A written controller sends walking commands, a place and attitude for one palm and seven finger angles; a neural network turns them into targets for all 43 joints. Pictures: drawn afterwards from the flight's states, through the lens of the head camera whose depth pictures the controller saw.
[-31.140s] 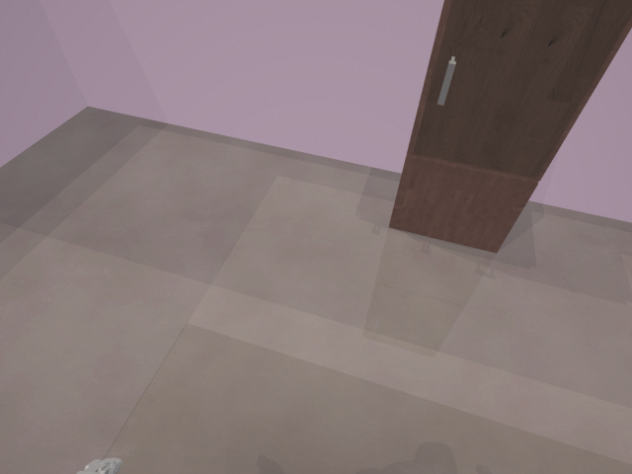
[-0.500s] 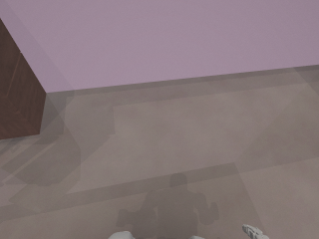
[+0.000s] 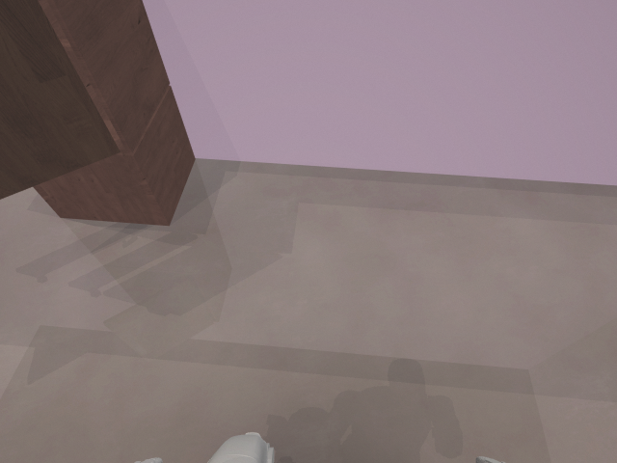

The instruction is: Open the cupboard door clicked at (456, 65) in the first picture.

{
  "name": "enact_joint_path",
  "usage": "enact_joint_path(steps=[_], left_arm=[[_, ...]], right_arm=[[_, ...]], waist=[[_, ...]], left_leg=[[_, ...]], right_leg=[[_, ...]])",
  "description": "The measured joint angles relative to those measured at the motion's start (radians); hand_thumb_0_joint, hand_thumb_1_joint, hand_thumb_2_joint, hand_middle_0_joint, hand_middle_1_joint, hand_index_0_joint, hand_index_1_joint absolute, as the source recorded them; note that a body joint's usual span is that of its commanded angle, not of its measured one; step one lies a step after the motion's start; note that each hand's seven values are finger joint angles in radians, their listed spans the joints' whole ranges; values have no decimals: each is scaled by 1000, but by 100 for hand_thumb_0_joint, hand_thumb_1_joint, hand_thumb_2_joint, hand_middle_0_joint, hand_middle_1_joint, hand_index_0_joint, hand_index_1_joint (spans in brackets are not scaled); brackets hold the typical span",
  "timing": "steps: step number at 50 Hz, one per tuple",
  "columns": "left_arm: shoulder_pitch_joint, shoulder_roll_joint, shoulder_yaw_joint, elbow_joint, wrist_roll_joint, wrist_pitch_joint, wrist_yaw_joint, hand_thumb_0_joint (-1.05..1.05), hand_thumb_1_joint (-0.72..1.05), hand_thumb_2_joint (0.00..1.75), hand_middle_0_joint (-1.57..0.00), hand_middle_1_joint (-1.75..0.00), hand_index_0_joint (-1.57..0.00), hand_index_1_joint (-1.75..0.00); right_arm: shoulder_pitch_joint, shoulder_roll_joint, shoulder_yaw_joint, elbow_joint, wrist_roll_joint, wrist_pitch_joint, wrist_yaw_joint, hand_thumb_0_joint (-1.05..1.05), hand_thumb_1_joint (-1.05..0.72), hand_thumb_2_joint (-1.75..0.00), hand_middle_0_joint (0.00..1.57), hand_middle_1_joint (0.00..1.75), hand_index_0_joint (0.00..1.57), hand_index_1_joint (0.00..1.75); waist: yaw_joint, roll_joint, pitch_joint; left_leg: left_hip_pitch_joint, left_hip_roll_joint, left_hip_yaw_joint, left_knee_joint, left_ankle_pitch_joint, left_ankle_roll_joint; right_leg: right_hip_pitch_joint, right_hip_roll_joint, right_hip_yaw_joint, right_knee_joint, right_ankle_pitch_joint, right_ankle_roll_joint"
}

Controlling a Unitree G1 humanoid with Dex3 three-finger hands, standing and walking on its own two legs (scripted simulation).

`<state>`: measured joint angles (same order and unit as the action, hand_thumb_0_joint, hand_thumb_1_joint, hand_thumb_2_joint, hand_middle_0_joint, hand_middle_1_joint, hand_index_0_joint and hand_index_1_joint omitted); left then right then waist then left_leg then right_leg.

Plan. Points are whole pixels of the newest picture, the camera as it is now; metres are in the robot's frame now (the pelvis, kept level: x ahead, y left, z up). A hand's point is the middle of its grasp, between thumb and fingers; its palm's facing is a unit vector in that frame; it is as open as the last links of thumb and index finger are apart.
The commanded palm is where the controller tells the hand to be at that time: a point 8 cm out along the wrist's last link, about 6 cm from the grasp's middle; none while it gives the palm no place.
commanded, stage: turn to face it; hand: left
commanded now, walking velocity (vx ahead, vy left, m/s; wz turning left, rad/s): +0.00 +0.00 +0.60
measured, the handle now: out of the picture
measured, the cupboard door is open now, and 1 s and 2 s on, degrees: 40 40 40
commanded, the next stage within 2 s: take the last steps up to it in 0.94 s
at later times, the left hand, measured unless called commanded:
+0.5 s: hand out of the picture +0.03 +0.21 -0.16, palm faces +0.33 -0.89 -0.32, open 7.4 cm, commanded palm none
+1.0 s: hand out of the picture -0.03 +0.19 -0.17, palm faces +0.54 -0.79 -0.28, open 7.4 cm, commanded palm none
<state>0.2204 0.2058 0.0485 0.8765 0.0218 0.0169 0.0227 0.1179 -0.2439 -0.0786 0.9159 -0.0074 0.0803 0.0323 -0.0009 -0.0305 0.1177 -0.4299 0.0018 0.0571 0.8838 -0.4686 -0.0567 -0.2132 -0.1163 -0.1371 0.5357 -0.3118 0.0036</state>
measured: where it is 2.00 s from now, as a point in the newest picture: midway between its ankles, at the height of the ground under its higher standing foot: outside the picture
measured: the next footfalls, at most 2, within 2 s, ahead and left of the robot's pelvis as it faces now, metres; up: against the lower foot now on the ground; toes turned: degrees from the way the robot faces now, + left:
left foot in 0.10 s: +0.05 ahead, +0.13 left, +0.00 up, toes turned +8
right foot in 0.42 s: +0.08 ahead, -0.14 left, +0.00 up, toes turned +14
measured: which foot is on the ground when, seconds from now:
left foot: up 0.00-0.08, down 0.10-0.42, up 0.44-0.70, down 0.72-1.00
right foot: down 0.00-0.10, up 0.12-0.40, down 0.42-0.72, up 0.74-0.98, down 1.00-1.00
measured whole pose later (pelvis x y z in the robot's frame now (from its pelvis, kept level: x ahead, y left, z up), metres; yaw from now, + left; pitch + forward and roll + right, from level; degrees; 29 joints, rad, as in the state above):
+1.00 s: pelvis +0.02 -0.03 -0.01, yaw +31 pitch +0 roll +1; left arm 0.20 0.24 0.06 0.92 0.01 0.04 0.01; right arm 0.14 -0.20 -0.04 0.93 -0.02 0.04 0.00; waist 0.02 -0.01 0.08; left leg -0.32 -0.01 -0.05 0.57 -0.26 -0.02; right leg -0.29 -0.04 -0.05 0.62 -0.34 0.04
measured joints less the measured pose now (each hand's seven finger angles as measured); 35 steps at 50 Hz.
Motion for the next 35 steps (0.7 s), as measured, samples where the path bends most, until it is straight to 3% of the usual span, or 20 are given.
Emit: enact_joint_path(steps=[3,5,8,11,15,20,21,24,27,32,35], left_arm=[[11,4,1,9,-2,1,-6,0,90,90,-20,-30,-20,-30],[27,9,6,11,-9,8,-11,0,90,90,-20,-30,-20,-30],[0,36,17,27,-11,43,-8,1,90,90,-20,-30,-20,-30],[-33,50,27,33,-10,57,-8,1,91,90,-20,-30,-20,-30],[-56,57,33,10,-10,49,-15,1,91,90,-20,-30,-20,-30],[-61,60,29,-18,-12,29,-15,1,91,90,-20,-30,-20,-30],[-52,65,28,-27,-10,19,-14,1,91,90,-20,-30,-20,-30],[-48,40,20,-27,-2,9,-3,0,91,90,-20,-30,-20,-30],[-26,18,12,-21,-3,10,3,0,91,90,-20,-30,-20,-30],[0,6,0,-1,1,2,-2,0,90,90,-20,-30,-20,-30],[20,8,0,13,-5,4,-9,0,90,90,-20,-30,-20,-30]], right_arm=[[-17,7,10,-11,1,-11,1,1,-91,-90,19,29,19,29],[-17,1,15,-29,-2,-26,4,1,-91,-90,19,29,19,30],[-23,12,19,-40,-11,-45,-6,0,-91,-90,20,29,19,30],[-5,17,25,-42,-16,-47,-21,0,-90,-90,20,29,20,30],[16,17,27,-28,-18,-38,-24,0,-90,-90,20,29,20,30],[41,12,15,-18,-15,-21,-21,0,-90,-90,20,30,20,30],[49,13,11,-19,-11,-17,-19,0,-90,-90,20,30,20,30],[44,-9,-6,-6,-10,-2,-14,0,-90,-90,20,30,20,30],[39,-15,-11,4,-10,5,-7,1,-90,-90,20,29,20,30],[21,2,3,3,-1,-4,-2,1,-91,-90,19,29,19,29],[10,4,15,-8,0,-22,-1,1,-91,-90,19,29,19,30]], waist=[[8,-22,4],[8,-15,-11],[11,-35,-2],[11,-21,-7],[11,6,-16],[-2,44,-34],[-1,37,-45],[-4,62,-28],[-9,51,-20],[-1,-7,-9],[5,-19,-13]], left_leg=[[75,-2,24,-177,62,10],[130,6,14,-313,208,43],[89,-12,-15,-250,196,82],[88,-16,-58,-275,198,76],[97,-17,-109,-330,242,64],[68,-24,-176,-312,245,35],[45,-36,-178,-279,219,34],[-45,-42,-152,-1,25,34],[-81,-24,-84,177,6,18],[18,-5,-2,-37,6,7],[117,-5,13,-266,143,24]], right_leg=[[-3,-23,-35,37,-26,13],[-39,-29,-60,122,-65,28],[-156,-9,29,395,-228,61],[-233,25,85,522,-195,69],[-239,48,116,436,-148,67],[-122,84,120,143,-72,54],[-92,78,125,57,-33,38],[-84,65,86,78,1,8],[-42,39,55,39,-4,8],[-7,-11,14,8,0,20],[-24,-29,-15,70,-39,38]])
